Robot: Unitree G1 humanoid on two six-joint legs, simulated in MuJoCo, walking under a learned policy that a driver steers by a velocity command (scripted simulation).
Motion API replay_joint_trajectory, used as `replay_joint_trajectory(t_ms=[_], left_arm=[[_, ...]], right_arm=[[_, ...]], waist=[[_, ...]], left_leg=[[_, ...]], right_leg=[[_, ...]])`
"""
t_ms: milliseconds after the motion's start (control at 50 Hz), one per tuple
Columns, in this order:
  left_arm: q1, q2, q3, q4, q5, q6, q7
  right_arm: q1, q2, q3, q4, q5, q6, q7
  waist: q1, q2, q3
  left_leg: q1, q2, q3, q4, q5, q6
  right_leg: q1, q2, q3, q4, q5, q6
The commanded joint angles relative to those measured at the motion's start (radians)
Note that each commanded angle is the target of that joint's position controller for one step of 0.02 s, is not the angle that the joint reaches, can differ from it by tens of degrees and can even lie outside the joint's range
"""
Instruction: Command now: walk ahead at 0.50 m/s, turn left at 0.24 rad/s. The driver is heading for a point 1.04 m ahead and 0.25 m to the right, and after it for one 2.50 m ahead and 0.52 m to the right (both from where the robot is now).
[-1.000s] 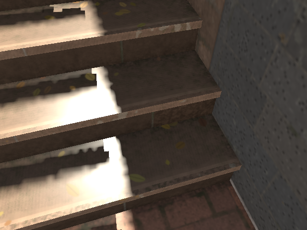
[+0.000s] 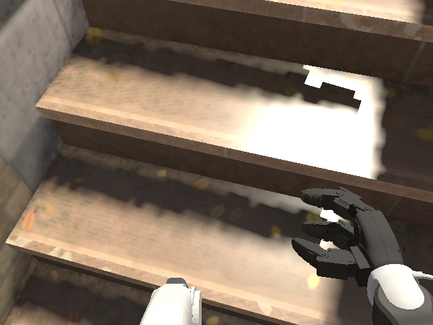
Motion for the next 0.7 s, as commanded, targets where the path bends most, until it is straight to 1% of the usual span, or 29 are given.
replay_joint_trajectory(t_ms=[20, 40, 60, 80, 120, 140, 180, 220, 240, 260, 280, 300, 320, 340, 360, 380, 420, 440, 460, 500, 540, 560, 580, 600, 620, 640, 660, 680, 700], left_arm=[[-0.151, 0.410, 0.098, -0.144, -0.074, -0.061, -0.046], [-0.108, 0.206, 0.063, -0.241, -0.043, -0.064, -0.084], [-0.035, 0.155, 0.067, -0.209, -0.008, -0.061, -0.075], [-0.028, 0.086, 0.061, -0.230, 0.018, -0.037, -0.063], [-0.147, 0.030, 0.044, -0.269, 0.072, -0.006, -0.035], [-0.176, 0.018, 0.017, -0.248, 0.032, -0.006, -0.089], [-0.136, 0.017, 0.011, -0.240, 0.000, 0.001, -0.103], [-0.248, 0.074, 0.017, -0.284, -0.009, 0.007, -0.086], [-0.265, 0.082, 0.013, -0.284, -0.003, 0.008, -0.081], [-0.267, 0.042, -0.008, -0.291, 0.003, 0.012, -0.088], [-0.281, 0.024, -0.032, -0.301, 0.025, 0.015, -0.083], [-0.484, -0.203, -0.075, -0.359, 0.059, 0.027, -0.007], [-0.576, -0.186, -0.089, -0.406, 0.047, 0.029, 0.021], [-0.511, 0.055, -0.057, -0.424, -0.006, 0.049, -0.045], [-0.536, 0.117, -0.029, -0.419, -0.011, 0.061, -0.065], [-0.597, 0.111, -0.033, -0.445, -0.007, 0.082, -0.080], [-0.713, 0.068, -0.049, -0.467, 0.007, 0.099, -0.068], [-0.743, 0.059, -0.053, -0.455, 0.006, 0.108, -0.053], [-0.693, 0.001, -0.071, -0.435, 0.016, 0.119, -0.057], [-0.659, 0.042, -0.058, -0.435, 0.019, 0.121, -0.080], [-0.758, 0.092, -0.049, -0.519, 0.005, 0.179, -0.121], [-0.647, 0.043, -0.064, -0.510, 0.023, 0.184, -0.125], [-0.604, 0.062, -0.058, -0.468, 0.040, 0.178, -0.116], [-0.534, 0.048, -0.065, -0.446, 0.038, 0.180, -0.099], [-0.087, 0.108, -0.033, -0.279, 0.019, 0.175, -0.071], [0.236, 0.174, -0.016, -0.120, 0.026, 0.164, -0.058], [0.259, 0.184, -0.005, -0.146, 0.089, 0.143, -0.079], [0.118, 0.210, 0.026, -0.068, 0.095, 0.103, -0.077], [-0.014, 0.157, 0.022, -0.069, 0.073, 0.074, -0.087]], right_arm=[[0.611, -0.221, -0.096, 0.136, -0.021, 0.000, -0.003], [0.626, -0.402, -0.138, 0.216, -0.012, -0.013, -0.020], [0.590, -0.417, -0.161, 0.226, -0.006, 0.002, -0.038], [0.455, -0.388, -0.142, 0.244, -0.004, -0.003, -0.030], [0.334, -0.203, -0.096, 0.355, 0.009, -0.025, -0.019], [0.395, -0.196, -0.070, 0.379, -0.015, -0.046, 0.049], [0.425, -0.087, -0.033, 0.435, -0.077, -0.034, 0.076], [0.445, -0.166, -0.054, 0.494, -0.083, -0.056, 0.085], [0.419, -0.140, -0.043, 0.494, -0.088, -0.067, 0.084], [0.505, -0.138, -0.043, 0.543, -0.088, -0.080, 0.076], [0.543, -0.099, -0.028, 0.587, -0.088, -0.089, 0.075], [0.577, -0.104, -0.045, 0.623, 0.013, -0.132, 0.017], [0.604, -0.097, -0.025, 0.642, 0.016, -0.155, 0.006], [0.554, -0.115, -0.005, 0.587, -0.144, -0.134, 0.082], [0.503, -0.181, -0.021, 0.542, -0.139, -0.133, 0.101], [0.570, -0.177, -0.014, 0.567, -0.136, -0.126, 0.100], [0.813, -0.185, -0.003, 0.640, -0.117, -0.105, 0.108], [0.880, -0.184, 0.010, 0.653, -0.126, -0.103, 0.111], [0.933, -0.194, 0.011, 0.684, -0.111, -0.106, 0.114], [0.685, -0.192, 0.017, 0.600, -0.081, -0.125, 0.122], [0.706, -0.333, -0.007, 0.624, -0.019, -0.145, 0.126], [0.680, -0.389, -0.022, 0.609, -0.004, -0.152, 0.123], [0.728, -0.417, -0.034, 0.603, 0.010, -0.140, 0.111], [0.750, -0.439, -0.050, 0.625, -0.012, -0.117, 0.121], [0.634, -0.424, -0.056, 0.549, -0.106, -0.111, 0.143], [0.611, -0.334, -0.049, 0.490, -0.170, -0.096, 0.170], [0.558, -0.324, -0.092, 0.509, -0.055, -0.092, 0.185], [0.492, -0.198, -0.068, 0.463, 0.002, -0.100, 0.143], [0.394, -0.160, -0.045, 0.428, -0.020, -0.104, 0.112]], waist=[[-0.383, -0.195, -0.545], [-0.267, 0.344, -0.602], [-0.239, 0.291, -0.712], [-0.122, 0.243, -0.575], [-0.040, 0.084, -0.192], [-0.105, 0.243, -0.076], [-0.045, 0.076, -0.108], [-0.031, 0.047, -0.122], [-0.004, 0.042, -0.144], [-0.009, 0.135, -0.141], [0.003, 0.113, -0.101], [-0.039, 0.046, -0.051], [-0.056, -0.020, 0.016], [0.009, -0.003, -0.122], [0.002, 0.076, -0.117], [-0.025, 0.144, -0.166], [-0.130, 0.148, -0.129], [-0.153, 0.159, -0.117], [-0.135, 0.221, -0.095], [-0.010, 0.127, -0.140], [0.018, 0.178, -0.232], [0.055, 0.259, -0.202], [0.013, 0.242, -0.219], [0.036, 0.260, -0.215], [0.143, 0.179, -0.362], [0.182, -0.220, -0.633], [0.201, -0.283, -0.436], [0.106, -0.068, -0.184], [0.044, 0.015, -0.154]], left_leg=[[1.172, -0.117, -0.138, -0.475, 0.168, 0.039], [1.384, 0.234, -0.763, -0.850, 0.459, 0.043], [1.297, 0.290, -1.003, -1.043, 0.385, -0.045], [1.128, 0.279, -0.939, -1.061, 0.077, -0.043], [0.845, 0.165, -0.720, -0.978, -0.194, -0.047], [0.694, 0.071, -0.561, -0.921, -0.126, -0.039], [0.693, 0.149, -0.607, -1.007, 0.168, -0.049], [0.794, 0.148, -0.443, -1.024, 0.252, -0.076], [0.777, 0.134, -0.389, -1.030, 0.227, -0.077], [0.845, 0.135, -0.381, -1.062, 0.246, -0.041], [0.854, 0.128, -0.387, -1.062, 0.188, -0.016], [0.861, 0.119, -0.196, -1.098, 0.261, -0.076], [0.770, 0.087, -0.152, -1.146, 0.266, -0.104], [0.674, 0.068, -0.182, -1.113, 0.130, -0.109], [0.622, 0.049, -0.101, -1.160, 0.165, -0.096], [0.666, 0.070, -0.116, -1.192, 0.172, -0.062], [0.991, 0.164, -0.193, -1.215, 0.376, 0.002], [1.137, 0.198, -0.212, -1.223, 0.463, -0.003], [1.283, 0.228, -0.214, -1.219, 0.553, 0.028], [1.035, 0.195, -0.001, -1.226, 1.251, 0.021], [0.889, 0.191, 0.033, -1.194, 2.194, 0.038], [1.109, 0.282, -0.017, -1.094, 2.305, 0.047], [1.245, 0.278, -0.027, -1.025, 2.410, 0.045], [1.262, 0.280, -0.030, -0.900, 2.561, 0.031], [0.893, 0.279, -0.090, -0.550, 2.652, -0.029], [0.486, 0.045, -0.170, 0.023, 1.299, -0.115], [0.243, -0.208, -0.351, 0.560, 0.491, -0.085], [-0.075, -0.251, -0.407, 0.830, 0.447, -0.008], [-0.185, -0.213, -0.390, 0.884, 0.396, 0.024]], right_leg=[[-0.292, -0.023, 0.137, 0.741, 1.382, -0.140], [-0.719, 0.262, 0.252, 1.260, -0.095, -0.043], [-0.713, 0.340, 0.557, 1.642, -0.051, -0.074], [-0.778, 0.291, 0.508, 1.775, 0.013, -0.081], [-0.937, 0.194, 0.332, 1.783, 0.177, -0.105], [-1.081, 0.285, 0.551, 1.864, 0.327, -0.235], [-1.197, 0.313, 0.629, 1.914, 0.429, -0.288], [-1.391, 0.291, 0.572, 1.921, 0.383, -0.291], [-1.423, 0.270, 0.552, 1.935, 0.384, -0.282], [-1.536, 0.282, 0.463, 2.214, 0.271, -0.283], [-1.673, 0.293, 0.467, 2.367, 0.237, -0.299], [-1.635, 0.323, 0.341, 2.351, 0.064, -0.217], [-1.617, 0.305, 0.296, 2.236, 0.024, -0.196], [-1.520, 0.236, 0.341, 2.033, 0.343, -0.280], [-1.479, 0.249, 0.274, 1.999, 0.381, -0.250], [-1.506, 0.253, 0.202, 2.015, 0.387, -0.249], [-1.742, 0.236, 0.156, 1.970, 0.167, -0.239], [-1.837, 0.235, 0.182, 1.900, 0.132, -0.237], [-1.915, 0.214, 0.188, 1.953, 0.131, -0.245], [-1.473, 0.231, 0.000, 1.716, 0.063, -0.267], [-1.056, 0.320, -0.114, 1.468, -0.034, -0.245], [-1.063, 0.294, -0.042, 1.234, -0.118, -0.213], [-1.058, 0.398, -0.111, 1.072, -0.244, -0.186], [-0.956, 0.414, -0.079, 0.884, -0.215, -0.216], [-0.462, 0.388, 0.211, 0.922, 0.027, -0.307], [0.041, 0.177, 0.763, 0.682, 0.411, -0.535], [-0.127, 0.042, 1.130, 0.371, 0.146, -0.556], [-0.209, 0.052, 1.005, 0.407, 0.025, -0.448], [-0.244, 0.073, 0.881, 0.459, 0.079, -0.427]])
